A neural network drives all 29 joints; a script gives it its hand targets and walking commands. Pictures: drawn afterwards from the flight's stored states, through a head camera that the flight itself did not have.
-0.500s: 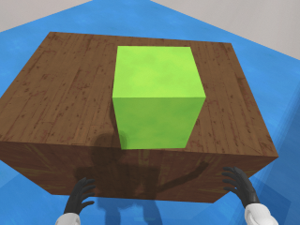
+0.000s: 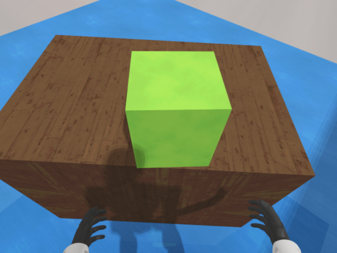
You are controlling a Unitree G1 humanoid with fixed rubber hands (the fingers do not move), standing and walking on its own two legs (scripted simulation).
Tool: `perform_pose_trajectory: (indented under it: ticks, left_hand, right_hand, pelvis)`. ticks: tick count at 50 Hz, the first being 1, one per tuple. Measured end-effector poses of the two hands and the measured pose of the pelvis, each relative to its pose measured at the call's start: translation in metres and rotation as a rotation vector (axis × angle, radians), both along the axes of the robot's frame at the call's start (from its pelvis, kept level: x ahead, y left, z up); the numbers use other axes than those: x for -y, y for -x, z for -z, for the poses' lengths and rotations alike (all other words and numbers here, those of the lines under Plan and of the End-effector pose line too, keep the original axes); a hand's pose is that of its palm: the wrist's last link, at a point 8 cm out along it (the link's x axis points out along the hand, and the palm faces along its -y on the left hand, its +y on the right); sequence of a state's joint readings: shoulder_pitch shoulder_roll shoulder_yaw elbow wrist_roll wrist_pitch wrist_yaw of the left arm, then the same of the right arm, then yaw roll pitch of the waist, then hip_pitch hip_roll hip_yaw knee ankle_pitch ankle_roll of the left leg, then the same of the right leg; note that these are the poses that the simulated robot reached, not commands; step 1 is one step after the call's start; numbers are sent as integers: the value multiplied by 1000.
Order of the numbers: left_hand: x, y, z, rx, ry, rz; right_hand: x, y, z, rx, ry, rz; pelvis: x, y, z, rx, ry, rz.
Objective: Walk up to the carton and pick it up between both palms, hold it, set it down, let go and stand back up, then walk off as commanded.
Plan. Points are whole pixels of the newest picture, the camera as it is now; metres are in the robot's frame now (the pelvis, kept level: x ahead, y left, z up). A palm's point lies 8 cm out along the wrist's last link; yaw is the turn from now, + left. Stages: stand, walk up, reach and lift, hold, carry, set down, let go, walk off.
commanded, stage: set down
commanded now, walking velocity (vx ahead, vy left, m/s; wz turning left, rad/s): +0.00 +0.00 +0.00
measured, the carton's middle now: (173, 113) +0.45 -0.01 +0.05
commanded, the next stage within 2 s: let go in 0.36 s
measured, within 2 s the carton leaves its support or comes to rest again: neither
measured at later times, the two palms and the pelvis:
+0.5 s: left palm (81, 244) +0.16 +0.21 -0.09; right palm (276, 241) +0.15 -0.24 -0.07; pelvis +0.00 +0.00 +0.00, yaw +0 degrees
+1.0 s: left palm (70, 252) +0.15 +0.24 -0.10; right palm (279, 246) +0.14 -0.25 -0.08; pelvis +0.00 +0.00 -0.01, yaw +0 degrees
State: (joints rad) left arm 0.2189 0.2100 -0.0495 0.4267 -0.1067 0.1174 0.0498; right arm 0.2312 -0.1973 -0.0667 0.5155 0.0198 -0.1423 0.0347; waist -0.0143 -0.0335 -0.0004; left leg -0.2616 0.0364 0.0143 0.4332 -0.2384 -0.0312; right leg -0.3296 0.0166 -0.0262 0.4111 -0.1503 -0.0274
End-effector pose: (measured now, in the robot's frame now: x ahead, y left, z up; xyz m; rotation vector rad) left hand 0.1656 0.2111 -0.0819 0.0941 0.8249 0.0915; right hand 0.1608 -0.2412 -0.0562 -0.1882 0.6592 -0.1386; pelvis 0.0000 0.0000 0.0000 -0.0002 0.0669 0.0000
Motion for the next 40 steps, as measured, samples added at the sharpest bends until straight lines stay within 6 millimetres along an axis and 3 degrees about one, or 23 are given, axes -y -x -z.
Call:
perform_pose_trajectory:
  ticks: [40]
  left_hand:
    - [-4,3,3,-25,-20,4]
  right_hand:
    - [-1,12,13,-50,-1,-4]
  pelvis:
    - [0,0,0,0,0,0]
